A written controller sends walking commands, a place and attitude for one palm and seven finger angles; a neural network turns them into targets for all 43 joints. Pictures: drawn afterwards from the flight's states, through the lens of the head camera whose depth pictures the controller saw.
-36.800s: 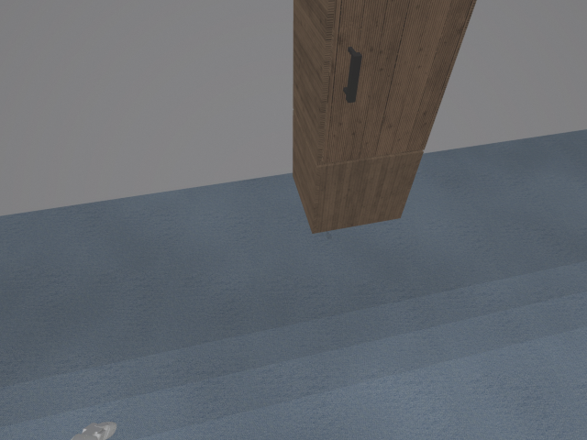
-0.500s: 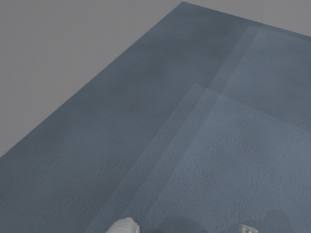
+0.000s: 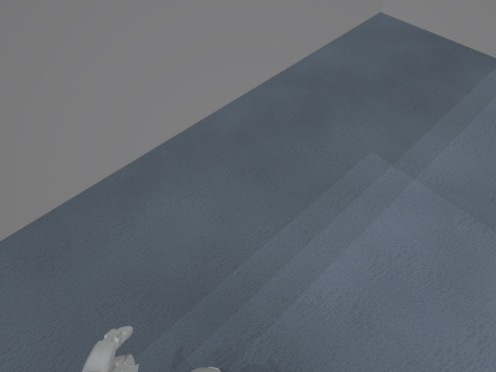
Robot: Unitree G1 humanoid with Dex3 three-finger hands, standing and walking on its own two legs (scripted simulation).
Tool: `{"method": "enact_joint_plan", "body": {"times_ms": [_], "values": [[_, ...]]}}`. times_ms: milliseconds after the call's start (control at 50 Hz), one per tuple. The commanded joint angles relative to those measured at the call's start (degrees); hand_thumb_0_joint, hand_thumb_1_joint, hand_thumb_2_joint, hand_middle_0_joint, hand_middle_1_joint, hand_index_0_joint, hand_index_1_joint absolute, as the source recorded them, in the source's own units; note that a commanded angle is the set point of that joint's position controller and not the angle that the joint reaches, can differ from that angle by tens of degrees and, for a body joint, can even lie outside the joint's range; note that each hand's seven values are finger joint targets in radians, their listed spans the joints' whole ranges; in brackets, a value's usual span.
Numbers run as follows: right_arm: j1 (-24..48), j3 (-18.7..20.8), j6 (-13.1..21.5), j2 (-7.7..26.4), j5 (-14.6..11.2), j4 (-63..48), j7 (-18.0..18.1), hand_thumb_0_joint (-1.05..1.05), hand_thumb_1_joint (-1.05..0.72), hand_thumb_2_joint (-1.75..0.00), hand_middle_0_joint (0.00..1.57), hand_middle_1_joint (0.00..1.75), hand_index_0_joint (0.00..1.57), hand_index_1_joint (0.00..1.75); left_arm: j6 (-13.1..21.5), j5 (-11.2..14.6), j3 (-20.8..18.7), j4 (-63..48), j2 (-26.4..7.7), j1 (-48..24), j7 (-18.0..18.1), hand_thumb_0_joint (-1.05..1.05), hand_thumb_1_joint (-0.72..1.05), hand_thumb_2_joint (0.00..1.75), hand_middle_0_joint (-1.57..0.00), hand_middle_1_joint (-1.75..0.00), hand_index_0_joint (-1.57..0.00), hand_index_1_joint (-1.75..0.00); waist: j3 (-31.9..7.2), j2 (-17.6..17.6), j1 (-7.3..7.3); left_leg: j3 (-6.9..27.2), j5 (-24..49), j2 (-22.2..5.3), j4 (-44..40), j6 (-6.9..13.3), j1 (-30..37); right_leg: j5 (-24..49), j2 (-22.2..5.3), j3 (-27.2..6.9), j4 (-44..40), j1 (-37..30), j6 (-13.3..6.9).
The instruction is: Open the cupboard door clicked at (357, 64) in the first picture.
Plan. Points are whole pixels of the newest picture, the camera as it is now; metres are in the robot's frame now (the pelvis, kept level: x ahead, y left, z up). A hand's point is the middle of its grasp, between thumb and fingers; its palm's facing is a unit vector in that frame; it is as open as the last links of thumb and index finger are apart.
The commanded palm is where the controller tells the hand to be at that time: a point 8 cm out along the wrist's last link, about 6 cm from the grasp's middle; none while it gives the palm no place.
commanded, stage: turn to face it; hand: left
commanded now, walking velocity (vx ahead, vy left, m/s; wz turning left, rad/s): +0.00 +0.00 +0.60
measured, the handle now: out of the picture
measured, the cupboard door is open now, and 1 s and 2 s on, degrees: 42 42 42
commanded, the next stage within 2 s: none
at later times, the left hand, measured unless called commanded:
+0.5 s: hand out of the picture +0.00 +0.24 -0.17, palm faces +0.35 -0.90 -0.28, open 7.4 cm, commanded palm none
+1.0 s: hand out of the picture +0.04 +0.17 -0.14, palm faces +0.58 -0.77 -0.26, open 7.4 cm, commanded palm none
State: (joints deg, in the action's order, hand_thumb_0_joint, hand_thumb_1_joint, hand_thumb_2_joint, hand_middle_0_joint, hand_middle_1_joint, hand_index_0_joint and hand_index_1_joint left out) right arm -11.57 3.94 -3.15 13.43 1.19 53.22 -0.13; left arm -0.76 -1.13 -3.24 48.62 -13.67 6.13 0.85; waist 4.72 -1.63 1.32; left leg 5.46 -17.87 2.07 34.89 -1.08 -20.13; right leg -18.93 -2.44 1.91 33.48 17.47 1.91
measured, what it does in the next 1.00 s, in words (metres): steps on the spot, turning left: left foot, then right foot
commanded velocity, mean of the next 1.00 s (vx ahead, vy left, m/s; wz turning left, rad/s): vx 0.00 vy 0.00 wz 0.60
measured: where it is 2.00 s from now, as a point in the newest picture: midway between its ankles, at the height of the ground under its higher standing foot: outside the picture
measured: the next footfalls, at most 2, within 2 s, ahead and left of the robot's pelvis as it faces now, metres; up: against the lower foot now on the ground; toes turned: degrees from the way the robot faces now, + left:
left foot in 0.38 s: +0.04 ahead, +0.12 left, +0.00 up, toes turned +21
right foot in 0.78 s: +0.15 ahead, -0.11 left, +0.00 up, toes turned +26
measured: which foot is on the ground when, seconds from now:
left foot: up 0.00-0.36, down 0.38-0.78, up 0.80-1.00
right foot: down 0.00-0.38, up 0.40-0.76, down 0.78-1.00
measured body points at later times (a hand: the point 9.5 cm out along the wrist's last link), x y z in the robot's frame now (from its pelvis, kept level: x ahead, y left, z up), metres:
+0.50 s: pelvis +0.03 +0.01 +0.00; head +0.08 +0.05 +0.44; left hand -0.02 +0.28 -0.15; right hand +0.23 -0.20 -0.13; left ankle +0.00 +0.10 -0.73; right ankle +0.02 -0.14 -0.66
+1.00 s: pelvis +0.09 -0.03 +0.01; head +0.15 -0.01 +0.46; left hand +0.01 +0.21 -0.12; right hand +0.30 -0.20 -0.14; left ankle -0.01 +0.07 -0.66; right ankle +0.11 -0.13 -0.73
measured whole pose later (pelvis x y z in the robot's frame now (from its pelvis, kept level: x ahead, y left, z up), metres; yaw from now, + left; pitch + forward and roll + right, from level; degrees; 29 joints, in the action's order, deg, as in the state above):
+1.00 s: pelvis +0.09 -0.03 +0.01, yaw +38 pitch +1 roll +3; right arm -8.0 4.5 -4.8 14.4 1.0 54.0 -1.2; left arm -0.1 -1.5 -1.4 49.9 -9.5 11.2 1.5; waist 6.5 -0.1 1.7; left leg -2.1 -25.4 -0.1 58.6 -3.6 -27.2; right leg -19.3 -6.1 10.1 29.1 10.6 -0.7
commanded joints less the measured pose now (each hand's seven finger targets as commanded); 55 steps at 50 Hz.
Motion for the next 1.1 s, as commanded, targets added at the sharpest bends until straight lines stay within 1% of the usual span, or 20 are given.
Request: {"method": "enact_joint_plan", "body": {"times_ms": [0, 40, 80, 240, 300, 320, 340, 360, 380, 500, 620, 700, 720, 740, 760, 800, 840, 880, 1020, 1080], "values": [[4.25, 2.48, 0.74, 6.31, -0.14, -6.22, -0.06, 0.0, -0.9, -0.9, 0.2, 0.3, 0.2, 0.3, 1.43, -0.11, -2.78, -1.83, -10.75, 7.92, 1.68, 0.0, 0.9, 0.9, -0.2, -0.3, -0.2, -0.3, -7.68, 16.93, -3.65, -1.03, -16.93, -1.49, 32.9, -1.01, -14.74, 25.81, -24.44, -18.73, -14.91, -12.56, -11.72], [3.49, 2.04, 0.17, 5.33, -0.19, -4.47, -0.67, 0.0, -0.9, -0.9, 0.2, 0.3, 0.2, 0.3, 1.38, 0.2, -1.54, -2.47, -7.24, 3.93, 1.47, 0.0, 0.9, 0.9, -0.2, -0.3, -0.2, -0.3, -5.19, 14.96, -1.1, -2.99, -9.44, -3.52, 37.59, -2.42, -15.69, 34.93, -17.5, -6.56, -11.56, -12.27, -9.28], [3.68, 1.43, -0.02, 4.18, -0.47, -3.97, -1.17, 0.0, -0.9, -0.9, 0.2, 0.3, 0.2, 0.3, 1.63, 0.08, -1.43, -2.52, -6.6, 4.71, 1.49, 0.0, 0.9, 0.9, -0.2, -0.3, -0.2, -0.3, -6.49, 14.07, -1.1, -5.48, -7.44, -3.61, 32.5, -3.1, -14.47, 40.25, -15.39, -1.18, -10.64, -15.26, -7.55], [8.82, 0.23, 0.5, 2.47, -0.66, -5.23, -1.73, 0.0, -0.9, -0.9, 0.2, 0.3, 0.2, 0.3, 1.54, -0.43, -2.88, -0.28, -9.72, 9.8, 1.25, 0.0, 0.9, 0.9, -0.2, -0.3, -0.2, -0.3, -5.99, 13.72, -3.63, -12.05, -7.17, -2.64, 8.95, -1.74, -6.34, 45.1, -17.94, 3.97, -6.61, -17.82, -7.64], [4.64, 0.57, 1.05, 4.16, -0.4, -4.82, -1.45, 0.0, -0.9, -0.9, 0.2, 0.3, 0.2, 0.3, 1.46, -0.04, -3.22, -0.23, -10.55, 8.77, 0.83, 0.0, 0.9, 0.9, -0.2, -0.3, -0.2, -0.3, -8.54, 11.84, -0.82, -13.81, 0.28, -0.94, -2.03, -0.29, 3.42, 43.56, -17.47, 7.08, 0.65, -14.4, -5.16], [0.09, 1.24, 1.36, 6.22, -0.09, -3.93, -1.39, 0.0, -0.9, -0.9, 0.2, 0.3, 0.2, 0.3, 1.32, 0.39, -3.25, -0.64, -10.39, 7.52, 0.64, 0.0, 0.9, 0.9, -0.2, -0.3, -0.2, -0.3, -10.6, 7.93, 2.22, -12.24, 9.27, -2.16, -7.93, 0.96, 12.78, 37.91, -16.7, 8.88, 8.77, -8.5, -2.95], [-4.61, 2.93, 1.91, 12.85, 0.55, -3.19, -1.08, 0.0, -0.9, -0.9, 0.2, 0.3, 0.2, 0.3, 1.0, 0.78, -2.78, -2.5, -7.12, 7.11, 0.13, 0.0, 0.9, 0.9, -0.2, -0.3, -0.2, -0.3, -14.3, -8.16, 4.55, 6.43, 28.01, -16.31, -9.83, 7.72, 24.53, 8.61, -9.67, 10.73, 22.5, 6.94, 1.21], [-8.28, 3.8, 1.61, 17.42, 0.18, -2.72, -0.6, 0.0, -0.9, -0.9, 0.2, 0.3, 0.2, 0.3, 0.54, 0.68, -1.49, -5.15, -4.6, 3.83, 0.21, 0.0, 0.9, 0.9, -0.2, -0.3, -0.2, -0.3, -14.24, -16.48, 5.92, 20.36, 46.38, -27.52, -12.06, 16.06, 25.09, -21.34, -4.22, 5.38, 33.22, 16.17, 2.58], [-8.85, 3.33, 1.54, 15.8, -0.03, -2.3, -0.06, 0.0, -0.9, -0.9, 0.2, 0.3, 0.2, 0.3, -0.36, 0.15, -1.54, -5.92, -5.89, 0.47, 0.95, 0.0, 0.9, 0.9, -0.2, -0.3, -0.2, -0.3, -13.41, -8.12, 5.76, 18.42, 40.04, -27.05, -11.08, 16.72, 22.36, -19.64, -4.91, -0.32, 35.87, 17.51, 2.18], [3.26, 1.92, 2.47, 11.38, 0.13, -5.24, 0.87, 0.0, -0.9, -0.9, 0.2, 0.3, 0.2, 0.3, -1.17, -0.03, -2.15, -1.38, -4.96, 4.72, -0.44, 0.0, 0.9, 0.9, -0.2, -0.3, -0.2, -0.3, -7.43, -5.85, -1.09, 6.59, 21.29, -14.6, -15.29, 10.05, 9.77, -4.07, -3.38, -1.63, 30.72, 13.06, 3.01], [1.37, 2.69, 2.02, 11.76, 0.4, -4.61, 0.49, 0.0, -0.9, -0.9, 0.2, 0.3, 0.2, 0.3, -0.78, 0.21, -1.6, -3.44, -4.47, 1.21, -0.26, 0.0, 0.9, 0.9, -0.2, -0.3, -0.2, -0.3, -7.48, -7.08, 0.24, 10.2, 22.02, -13.56, -13.59, 10.41, 9.46, -5.69, -0.29, -0.35, 16.03, 8.09, 2.9], [3.85, 3.09, 1.48, 11.47, 0.1, -5.44, 0.56, 0.0, -0.9, -0.9, 0.2, 0.3, 0.2, 0.3, 0.04, 0.6, -1.76, -2.9, -4.84, 5.44, 0.04, 0.0, 0.9, 0.9, -0.2, -0.3, -0.2, -0.3, -8.17, -8.06, -2.0, 12.69, 23.53, -11.34, -8.92, 8.52, 3.5, 0.54, 2.53, 0.9, 0.82, -4.32, 1.93], [4.54, 2.91, 1.48, 10.42, -0.31, -5.94, 0.52, 0.0, -0.9, -0.9, 0.2, 0.3, 0.2, 0.3, 0.62, 0.59, -2.12, -2.36, -6.01, 8.09, 0.3, 0.0, 0.9, 0.9, -0.2, -0.3, -0.2, -0.3, -8.95, -4.99, -3.61, 11.9, 20.02, -9.27, -5.48, 6.47, -0.19, 6.04, 1.0, -0.25, -7.97, -11.13, 1.52], [3.86, 2.6, 1.55, 7.06, -0.91, -6.63, 0.19, 0.0, -0.9, -0.9, 0.2, 0.3, 0.2, 0.3, 1.31, -0.24, -3.13, -1.96, -10.42, 10.79, 0.89, 0.0, 0.9, 0.9, -0.2, -0.3, -0.2, -0.3, -11.05, 7.56, -4.68, 5.71, 5.08, -3.18, 4.66, 2.39, -9.85, 9.36, -10.85, -11.83, -15.37, -20.65, -1.59], [4.43, 2.29, 1.71, 5.22, -0.9, -7.94, -0.04, 0.0, -0.9, -0.9, 0.2, 0.3, 0.2, 0.3, 1.42, -0.76, -3.43, -2.07, -13.86, 11.0, 1.09, 0.0, 0.9, 0.9, -0.2, -0.3, -0.2, -0.3, -9.73, 18.56, -5.11, -3.47, -18.33, 3.43, 19.6, -1.22, -15.33, 18.43, -25.43, -23.92, -17.44, -18.8, -9.31], [4.67, 2.7, 0.56, 6.41, -0.24, -6.21, -0.09, 0.0, -0.9, -0.9, 0.2, 0.3, 0.2, 0.3, 1.37, -0.07, -2.51, -2.65, -9.82, 7.13, 1.68, 0.0, 0.9, 0.9, -0.2, -0.3, -0.2, -0.3, -6.56, 16.75, -2.73, -0.85, -14.87, -1.58, 35.68, -1.24, -14.66, 24.31, -22.48, -18.07, -14.79, -11.22, -11.83], [4.33, 2.01, 0.04, 4.91, -0.24, -4.79, -0.88, 0.0, -0.9, -0.9, 0.2, 0.3, 0.2, 0.3, 1.46, 0.12, -1.46, -3.22, -6.49, 4.18, 1.46, 0.0, 0.9, 0.9, -0.2, -0.3, -0.2, -0.3, -4.87, 13.27, -0.8, -3.04, -8.35, -3.12, 37.04, -2.38, -14.66, 32.6, -16.6, -5.68, -12.18, -10.92, -9.38], [5.02, 1.42, -0.13, 3.75, -0.53, -4.61, -1.32, 0.0, -0.9, -0.9, 0.2, 0.3, 0.2, 0.3, 1.68, -0.1, -1.57, -2.8, -6.61, 5.58, 1.45, 0.0, 0.9, 0.9, -0.2, -0.3, -0.2, -0.3, -5.83, 12.79, -1.27, -5.55, -7.29, -3.06, 31.03, -2.92, -13.47, 37.2, -15.42, -1.03, -11.32, -13.98, -7.94], [10.06, 0.08, 0.6, 1.92, -0.62, -5.43, -1.66, 0.0, -0.9, -0.9, 0.2, 0.3, 0.2, 0.3, 1.64, -0.41, -2.74, -0.02, -9.08, 11.75, 1.25, 0.0, 0.9, 0.9, -0.2, -0.3, -0.2, -0.3, -6.33, 13.1, -4.28, -11.54, -7.79, -2.19, 10.05, -1.77, -7.81, 48.01, -17.65, 3.55, -6.71, -19.59, -7.73], [7.12, 0.27, 1.01, 2.92, -0.61, -5.17, -1.46, 0.0, -0.9, -0.9, 0.2, 0.3, 0.2, 0.3, 1.52, -0.35, -3.08, 0.35, -10.01, 10.41, 0.98, 0.0, 0.9, 0.9, -0.2, -0.3, -0.2, -0.3, -7.86, 14.54, -2.32, -13.21, -3.67, -1.07, 1.11, -0.46, -0.69, 47.74, -17.86, 6.14, -1.62, -17.39, -6.1]]}}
